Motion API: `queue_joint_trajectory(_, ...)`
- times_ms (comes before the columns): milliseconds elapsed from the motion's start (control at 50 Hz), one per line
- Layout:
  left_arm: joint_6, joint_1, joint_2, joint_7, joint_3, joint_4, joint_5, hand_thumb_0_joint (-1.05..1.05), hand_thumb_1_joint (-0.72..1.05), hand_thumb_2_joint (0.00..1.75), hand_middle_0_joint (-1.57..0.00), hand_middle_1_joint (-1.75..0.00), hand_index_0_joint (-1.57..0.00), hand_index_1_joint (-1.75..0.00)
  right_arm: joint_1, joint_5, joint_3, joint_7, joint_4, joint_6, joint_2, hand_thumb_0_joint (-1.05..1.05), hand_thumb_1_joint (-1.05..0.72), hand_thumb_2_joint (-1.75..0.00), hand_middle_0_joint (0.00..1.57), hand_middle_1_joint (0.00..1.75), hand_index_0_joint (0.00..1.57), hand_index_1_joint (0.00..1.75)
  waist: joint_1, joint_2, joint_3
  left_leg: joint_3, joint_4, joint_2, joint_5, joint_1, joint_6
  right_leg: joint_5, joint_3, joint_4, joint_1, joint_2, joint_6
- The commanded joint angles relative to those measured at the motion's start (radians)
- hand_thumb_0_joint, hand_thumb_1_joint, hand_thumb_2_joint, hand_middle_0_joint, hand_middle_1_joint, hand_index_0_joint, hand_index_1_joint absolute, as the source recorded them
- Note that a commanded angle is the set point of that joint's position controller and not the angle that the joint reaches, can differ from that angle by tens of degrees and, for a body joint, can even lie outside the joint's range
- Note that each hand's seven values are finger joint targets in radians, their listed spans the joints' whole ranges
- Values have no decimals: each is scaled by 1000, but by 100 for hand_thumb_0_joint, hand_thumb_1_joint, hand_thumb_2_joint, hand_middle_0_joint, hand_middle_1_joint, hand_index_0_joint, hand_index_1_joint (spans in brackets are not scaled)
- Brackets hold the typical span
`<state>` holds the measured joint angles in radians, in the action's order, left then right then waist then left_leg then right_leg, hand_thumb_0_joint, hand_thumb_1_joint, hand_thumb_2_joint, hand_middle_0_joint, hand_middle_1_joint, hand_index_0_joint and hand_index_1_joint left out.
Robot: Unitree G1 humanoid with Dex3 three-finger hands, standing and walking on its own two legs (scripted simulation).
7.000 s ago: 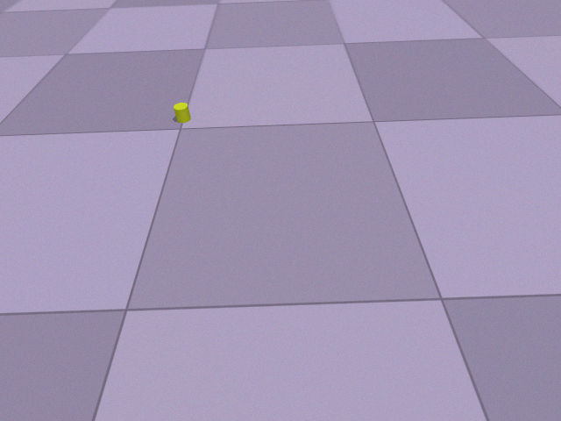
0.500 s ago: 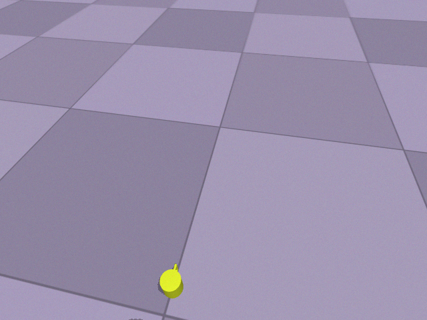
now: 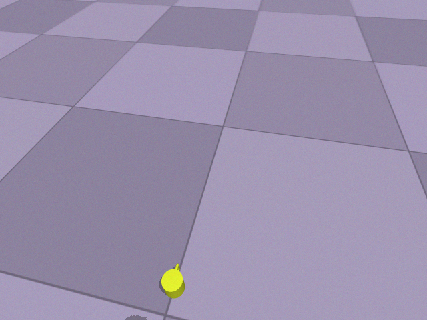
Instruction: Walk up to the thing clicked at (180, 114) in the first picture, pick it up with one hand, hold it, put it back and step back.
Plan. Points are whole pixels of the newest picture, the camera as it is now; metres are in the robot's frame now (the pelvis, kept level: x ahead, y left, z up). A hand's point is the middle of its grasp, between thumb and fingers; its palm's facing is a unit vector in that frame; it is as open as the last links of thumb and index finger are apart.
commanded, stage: stand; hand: left
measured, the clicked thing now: (174, 279) +0.44 +0.21 -0.73
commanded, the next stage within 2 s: none
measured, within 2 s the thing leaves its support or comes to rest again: neither
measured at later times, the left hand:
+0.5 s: hand out of the picture +0.07 +0.25 -0.16, palm faces -0.02 -0.94 -0.34, open 7.4 cm
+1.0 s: hand out of the picture +0.06 +0.26 -0.16, palm faces -0.02 -0.94 -0.34, open 7.4 cm
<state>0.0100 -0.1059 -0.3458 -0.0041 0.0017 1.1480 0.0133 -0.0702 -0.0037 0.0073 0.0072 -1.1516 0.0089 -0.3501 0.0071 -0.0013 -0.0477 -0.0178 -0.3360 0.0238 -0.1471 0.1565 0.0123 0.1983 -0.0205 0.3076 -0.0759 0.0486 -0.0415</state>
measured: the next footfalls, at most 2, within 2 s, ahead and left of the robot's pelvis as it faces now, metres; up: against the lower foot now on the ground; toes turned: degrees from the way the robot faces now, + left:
none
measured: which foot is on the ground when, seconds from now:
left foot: down 0.00-1.00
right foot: down 0.00-1.00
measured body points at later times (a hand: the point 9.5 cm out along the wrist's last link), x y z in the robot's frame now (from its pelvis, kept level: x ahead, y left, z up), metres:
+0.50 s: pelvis +0.00 +0.00 +0.00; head +0.00 +0.00 +0.45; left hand +0.07 +0.30 -0.13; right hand +0.08 -0.30 -0.13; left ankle +0.02 +0.13 -0.75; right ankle -0.02 -0.14 -0.75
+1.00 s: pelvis +0.00 +0.00 +0.00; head +0.01 +0.00 +0.45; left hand +0.06 +0.30 -0.13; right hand +0.08 -0.30 -0.13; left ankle +0.02 +0.13 -0.75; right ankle -0.02 -0.14 -0.75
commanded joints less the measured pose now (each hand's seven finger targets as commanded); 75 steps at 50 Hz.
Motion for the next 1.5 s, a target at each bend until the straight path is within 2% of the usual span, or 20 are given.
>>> queue_joint_trajectory(0,17,32,-213,11,41,-66,-2,0,90,90,-20,-30,-20,-30,51,-4,34,-10,67,20,-215,0,-90,-90,20,30,20,30,-8,-4,90,91,37,114,168,-69,-25,-129,59,-48,-29,96,41)
queue_joint_trajectory(20,17,30,-213,12,41,-64,-2,0,90,90,-20,-30,-20,-30,51,-2,33,-10,64,18,-217,0,-90,-90,20,30,20,30,-7,0,75,93,43,111,132,-61,-25,-108,62,-56,-33,95,40)
queue_joint_trajectory(60,18,26,-219,12,42,-66,-3,0,90,90,-20,-30,-20,-30,51,-3,33,-9,67,18,-213,0,-90,-90,20,30,20,30,-8,11,84,98,42,119,164,-75,-29,-119,60,-48,-36,94,42)
queue_joint_trajectory(220,16,17,-212,11,41,-71,-2,0,90,90,-20,-30,-20,-30,48,-4,34,-11,69,21,-222,0,-90,-90,20,30,20,30,1,-3,86,92,38,118,170,-69,-28,-126,58,-47,-18,97,43)
queue_joint_trajectory(240,14,30,-218,12,42,-73,-1,0,90,90,-20,-30,-20,-30,40,-4,33,-11,70,20,-213,0,-90,-90,20,30,20,30,-6,7,79,93,42,115,171,-54,-26,-123,55,-46,-15,97,43)
queue_joint_trajectory(360,14,25,-219,11,41,-76,-3,0,90,90,-20,-30,-20,-30,36,-3,33,-9,68,20,-212,0,-90,-90,20,30,20,30,-8,4,64,97,52,112,133,-51,-24,-85,56,-54,-29,93,44)
queue_joint_trajectory(520,17,26,-222,12,42,-85,-2,0,90,90,-20,-30,-20,-30,24,-5,34,-9,69,17,-214,0,-90,-90,20,30,20,30,-11,5,66,91,42,111,131,-50,-29,-100,62,-60,-24,98,46)
queue_joint_trajectory(620,13,13,-220,10,42,-78,-2,0,90,90,-20,-30,-20,-30,30,-5,35,-8,69,16,-216,0,-90,-90,20,30,20,30,-8,-4,34,100,65,106,44,-30,-24,-30,61,-65,-46,93,48)
queue_joint_trajectory(700,12,11,-220,8,44,-79,3,0,90,90,-20,-30,-20,-30,23,-4,37,-8,70,16,-220,0,-90,-90,20,30,20,30,-11,-11,30,106,72,103,-2,-16,-26,-20,62,-66,-45,92,49)
queue_joint_trajectory(780,15,14,-216,10,43,-86,-1,0,90,90,-20,-30,-20,-30,26,-6,38,-8,72,19,-219,0,-90,-90,20,30,20,30,-8,-3,59,104,52,109,102,-42,-27,-60,60,-56,-35,95,48)
queue_joint_trajectory(900,15,8,-221,11,43,-88,-2,0,90,90,-20,-30,-20,-30,20,-4,35,-11,73,20,-218,0,-90,-90,20,30,20,30,-7,-7,88,99,34,115,173,-61,-30,-127,62,-43,-12,100,48)
queue_joint_trajectory(1000,12,2,-222,11,41,-84,0,0,90,90,-20,-30,-20,-30,19,-3,32,-11,70,19,-215,0,-90,-90,20,30,20,30,-7,1,51,103,51,108,119,-47,-24,-80,55,-50,-37,93,45)
queue_joint_trajectory(1060,14,6,-220,13,40,-87,-2,0,90,90,-20,-30,-20,-30,15,-4,34,-10,72,17,-217,0,-90,-90,20,30,20,30,-8,14,60,99,38,112,159,-53,-30,-101,53,-51,-27,96,45)
queue_joint_trajectory(1120,14,-5,-219,11,41,-83,0,0,90,90,-20,-30,-20,-30,15,-3,34,-10,73,16,-221,0,-90,-90,20,30,20,30,-9,6,49,98,46,107,83,-43,-31,-72,60,-57,-29,98,46)
queue_joint_trajectory(1220,17,-1,-221,13,42,-89,0,0,90,90,-20,-30,-20,-30,15,-4,33,-10,79,19,-216,0,-90,-90,20,30,20,30,-6,6,71,99,33,113,176,-60,-32,-127,53,-47,-16,100,44)
queue_joint_trajectory(1280,16,6,-222,12,43,-91,-4,0,90,90,-20,-30,-20,-30,13,-3,32,-11,79,20,-214,0,-90,-90,20,30,20,30,-9,2,67,94,33,110,179,-56,-30,-134,57,-50,-10,100,45)
queue_joint_trajectory(1340,13,5,-221,12,44,-91,-1,0,90,90,-20,-30,-20,-30,17,-4,33,-12,80,19,-213,0,-90,-90,20,30,20,30,-9,0,55,97,46,106,127,-42,-26,-91,54,-50,-18,97,46)
queue_joint_trajectory(1440,15,2,-223,13,44,-92,1,0,90,90,-20,-30,-20,-30,17,-3,33,-12,83,21,-214,0,-90,-90,20,30,20,30,-6,3,84,97,30,114,206,-67,-31,-153,50,-40,1,101,45)
queue_joint_trajectory(1480,13,-4,-219,12,43,-88,-2,0,90,90,-20,-30,-20,-30,16,-3,32,-12,82,22,-217,0,-90,-90,20,30,20,30,-5,-1,66,96,38,110,180,-60,-28,-127,50,-44,-9,99,44)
